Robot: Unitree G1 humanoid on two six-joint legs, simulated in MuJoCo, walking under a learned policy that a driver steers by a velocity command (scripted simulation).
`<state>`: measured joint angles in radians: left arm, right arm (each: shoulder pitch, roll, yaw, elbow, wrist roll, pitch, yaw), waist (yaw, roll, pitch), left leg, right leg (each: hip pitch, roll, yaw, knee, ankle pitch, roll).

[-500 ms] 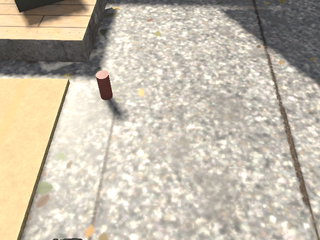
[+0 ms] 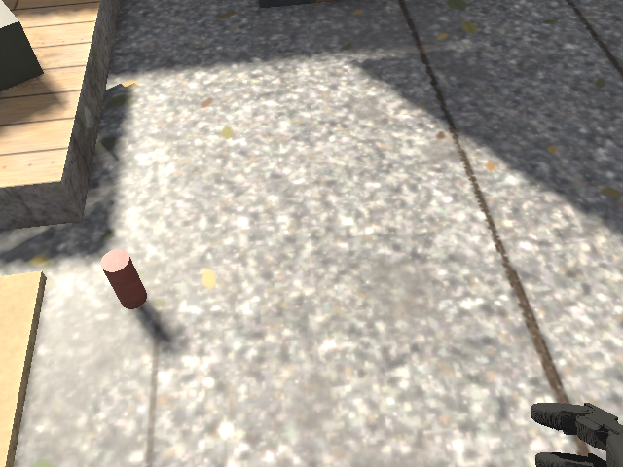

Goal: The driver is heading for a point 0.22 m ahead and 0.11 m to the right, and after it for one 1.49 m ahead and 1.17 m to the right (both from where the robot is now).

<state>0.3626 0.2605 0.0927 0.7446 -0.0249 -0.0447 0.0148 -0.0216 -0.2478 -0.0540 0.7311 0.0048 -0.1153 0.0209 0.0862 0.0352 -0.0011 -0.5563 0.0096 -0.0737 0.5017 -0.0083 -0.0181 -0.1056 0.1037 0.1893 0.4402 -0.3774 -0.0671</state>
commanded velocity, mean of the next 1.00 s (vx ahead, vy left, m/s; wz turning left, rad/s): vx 0.50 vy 0.00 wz -0.60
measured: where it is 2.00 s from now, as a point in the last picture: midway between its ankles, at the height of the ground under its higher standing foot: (565, 288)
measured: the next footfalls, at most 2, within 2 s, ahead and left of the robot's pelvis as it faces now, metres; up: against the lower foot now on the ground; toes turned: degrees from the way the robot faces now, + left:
left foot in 0.04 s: +0.19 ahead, +0.13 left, +0.00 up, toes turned -5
right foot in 0.56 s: +0.42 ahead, -0.19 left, +0.00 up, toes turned -23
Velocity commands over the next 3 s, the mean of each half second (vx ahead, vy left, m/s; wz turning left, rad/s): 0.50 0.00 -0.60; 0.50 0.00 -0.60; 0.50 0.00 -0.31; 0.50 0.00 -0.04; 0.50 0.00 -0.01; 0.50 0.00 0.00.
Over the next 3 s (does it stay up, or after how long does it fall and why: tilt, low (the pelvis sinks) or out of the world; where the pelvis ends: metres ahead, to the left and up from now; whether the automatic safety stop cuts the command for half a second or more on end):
stays up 1.29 -0.86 0.01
